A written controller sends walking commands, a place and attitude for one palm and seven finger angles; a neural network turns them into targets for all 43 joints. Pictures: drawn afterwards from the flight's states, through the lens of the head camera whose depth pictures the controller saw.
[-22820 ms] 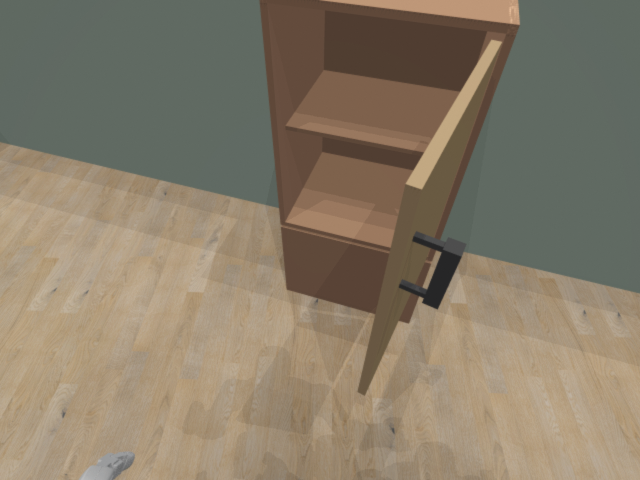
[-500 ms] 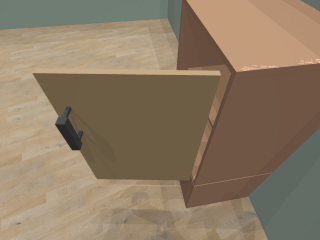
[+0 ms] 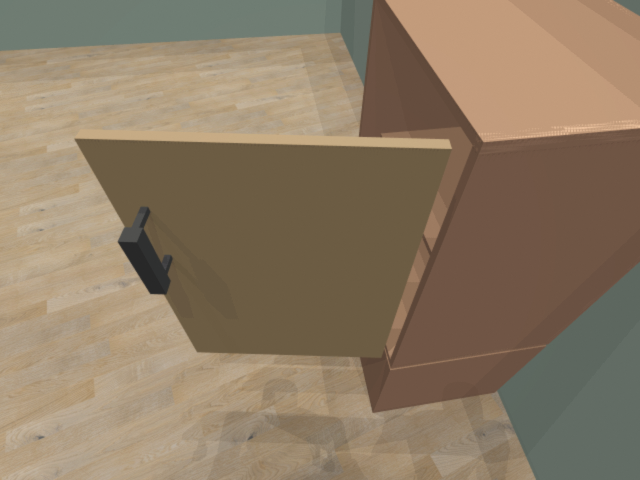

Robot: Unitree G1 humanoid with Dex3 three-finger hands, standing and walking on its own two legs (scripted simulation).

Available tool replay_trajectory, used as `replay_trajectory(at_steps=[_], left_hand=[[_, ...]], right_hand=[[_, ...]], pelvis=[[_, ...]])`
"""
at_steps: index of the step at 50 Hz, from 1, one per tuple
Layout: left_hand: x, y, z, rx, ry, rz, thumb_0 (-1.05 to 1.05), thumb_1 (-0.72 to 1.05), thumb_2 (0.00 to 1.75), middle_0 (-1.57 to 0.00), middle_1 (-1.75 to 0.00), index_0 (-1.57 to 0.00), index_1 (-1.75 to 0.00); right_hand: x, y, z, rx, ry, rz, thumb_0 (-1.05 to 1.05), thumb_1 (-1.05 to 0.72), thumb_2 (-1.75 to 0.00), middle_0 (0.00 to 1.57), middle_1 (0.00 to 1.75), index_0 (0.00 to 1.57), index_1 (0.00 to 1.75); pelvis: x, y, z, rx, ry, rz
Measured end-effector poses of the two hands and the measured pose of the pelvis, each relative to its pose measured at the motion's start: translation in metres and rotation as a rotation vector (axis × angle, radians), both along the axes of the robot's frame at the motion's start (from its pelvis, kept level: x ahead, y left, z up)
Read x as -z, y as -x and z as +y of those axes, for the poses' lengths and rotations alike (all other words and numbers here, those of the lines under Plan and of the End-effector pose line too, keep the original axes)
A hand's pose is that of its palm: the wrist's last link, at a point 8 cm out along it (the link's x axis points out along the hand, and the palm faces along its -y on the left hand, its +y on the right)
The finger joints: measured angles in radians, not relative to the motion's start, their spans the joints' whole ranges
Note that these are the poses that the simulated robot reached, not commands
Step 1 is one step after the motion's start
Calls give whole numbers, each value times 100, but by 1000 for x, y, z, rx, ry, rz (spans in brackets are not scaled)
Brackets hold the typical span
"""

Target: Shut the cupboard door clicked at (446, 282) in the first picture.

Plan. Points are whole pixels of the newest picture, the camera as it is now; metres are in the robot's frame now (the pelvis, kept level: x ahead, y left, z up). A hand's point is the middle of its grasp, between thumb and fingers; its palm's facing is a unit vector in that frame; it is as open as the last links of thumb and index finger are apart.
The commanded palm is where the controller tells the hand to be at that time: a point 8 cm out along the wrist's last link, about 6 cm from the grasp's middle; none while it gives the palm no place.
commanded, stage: shuffle to correct the standing spot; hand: left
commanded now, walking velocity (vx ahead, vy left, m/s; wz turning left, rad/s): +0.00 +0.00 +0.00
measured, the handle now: (151, 251) +0.39 +0.27 +0.04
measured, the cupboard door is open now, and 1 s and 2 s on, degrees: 80 80 80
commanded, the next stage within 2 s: come to a stop and stand still in 0.16 s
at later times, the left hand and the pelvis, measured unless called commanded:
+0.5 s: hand out of the picture +0.01 +0.22 -0.18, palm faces +0.04 -0.98 -0.21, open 7.4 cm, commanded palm none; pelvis -0.02 +0.04 +0.00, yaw +1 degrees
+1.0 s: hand out of the picture -0.03 +0.20 -0.18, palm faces +0.01 -0.98 -0.19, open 7.4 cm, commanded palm none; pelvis -0.02 +0.04 -0.01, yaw +0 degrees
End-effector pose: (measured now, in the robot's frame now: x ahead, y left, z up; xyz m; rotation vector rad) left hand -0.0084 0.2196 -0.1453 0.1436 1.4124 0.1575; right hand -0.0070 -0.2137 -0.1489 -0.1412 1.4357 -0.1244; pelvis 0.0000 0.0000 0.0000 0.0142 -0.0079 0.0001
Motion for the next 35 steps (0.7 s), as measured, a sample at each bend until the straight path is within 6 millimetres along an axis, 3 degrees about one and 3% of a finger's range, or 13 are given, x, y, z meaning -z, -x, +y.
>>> replay_trajectory(at_steps=[9,16,24,29,35], left_hand=[[-1,-2,8,-8,-18,-13,1,91,90,-20,-30,-20,-30],[1,-4,29,-17,-49,-45,1,91,90,-21,-30,-21,-30],[6,-9,53,1,-28,-78,1,91,90,-20,-30,-20,-30],[5,-6,50,1,-3,-76,1,91,90,-20,-30,-20,-29],[5,12,38,-5,19,-4,1,92,90,-20,-30,-20,-30]], right_hand=[[2,-5,0,-3,6,-11,1,-91,-90,20,29,20,30],[7,-12,2,-5,27,-43,1,-91,-90,20,29,20,30],[-4,-6,24,-18,33,-80,0,-91,-90,20,29,20,30],[-7,0,30,-17,32,-56,1,-92,-90,20,29,20,30],[-6,6,33,-3,22,-25,1,-93,-90,20,29,20,30]], pelvis=[[2,5,4,1,-3,5],[7,18,18,-7,1,-2],[5,25,36,-8,-5,-8],[2,21,39,-13,-2,-1],[0,14,38,-10,3,2]])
